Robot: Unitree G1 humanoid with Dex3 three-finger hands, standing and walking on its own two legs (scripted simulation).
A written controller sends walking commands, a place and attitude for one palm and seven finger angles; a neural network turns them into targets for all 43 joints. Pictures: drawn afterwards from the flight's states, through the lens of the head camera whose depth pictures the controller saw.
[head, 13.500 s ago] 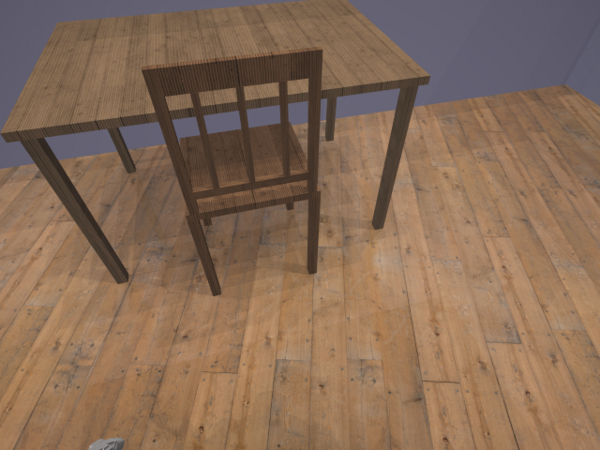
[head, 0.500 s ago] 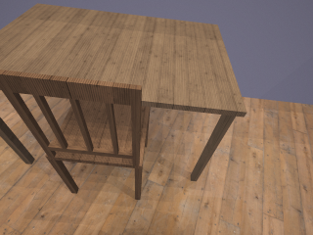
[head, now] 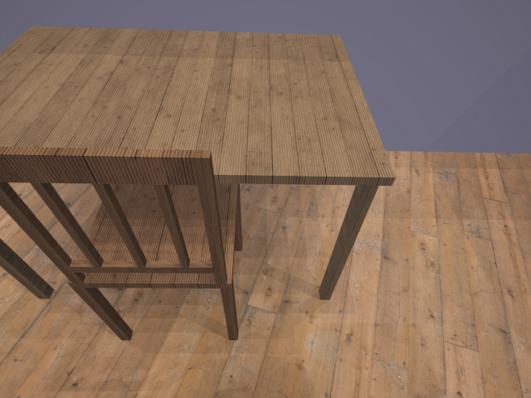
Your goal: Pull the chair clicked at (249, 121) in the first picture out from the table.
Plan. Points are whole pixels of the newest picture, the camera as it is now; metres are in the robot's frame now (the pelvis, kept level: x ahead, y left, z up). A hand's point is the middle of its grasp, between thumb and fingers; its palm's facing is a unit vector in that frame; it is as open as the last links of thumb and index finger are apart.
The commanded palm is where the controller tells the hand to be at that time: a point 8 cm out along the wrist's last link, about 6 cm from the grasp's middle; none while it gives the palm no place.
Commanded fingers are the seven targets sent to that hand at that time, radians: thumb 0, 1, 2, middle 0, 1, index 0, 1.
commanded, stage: come to a stop and stand still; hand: left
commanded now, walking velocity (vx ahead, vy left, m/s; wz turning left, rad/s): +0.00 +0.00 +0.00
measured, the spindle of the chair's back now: (124, 228) +0.44 +0.31 -0.08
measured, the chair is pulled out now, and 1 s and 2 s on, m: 0.00 0.00 0.00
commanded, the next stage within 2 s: look again from close up in 0.34 s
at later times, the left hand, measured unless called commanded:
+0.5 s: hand out of the picture -0.01 +0.15 -0.18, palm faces +0.00 -0.99 -0.16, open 7.4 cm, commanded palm none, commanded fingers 0.00 0.90 0.90 -0.20 -0.30 -0.20 -0.30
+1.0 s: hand out of the picture -0.02 +0.25 -0.18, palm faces -0.02 -0.98 -0.20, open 7.4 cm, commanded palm none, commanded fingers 0.00 0.90 0.90 -0.20 -0.30 -0.20 -0.30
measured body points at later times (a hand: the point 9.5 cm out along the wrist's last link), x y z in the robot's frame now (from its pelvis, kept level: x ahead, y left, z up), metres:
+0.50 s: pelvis +0.02 +0.00 +0.00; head +0.03 +0.01 +0.45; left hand -0.01 +0.20 -0.16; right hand +0.03 -0.23 -0.16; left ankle +0.05 +0.10 -0.73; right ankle -0.07 -0.08 -0.74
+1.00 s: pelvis -0.02 +0.06 -0.01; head -0.01 +0.09 +0.44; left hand -0.02 +0.30 -0.17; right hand +0.01 -0.17 -0.15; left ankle +0.04 +0.10 -0.74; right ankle -0.08 -0.08 -0.74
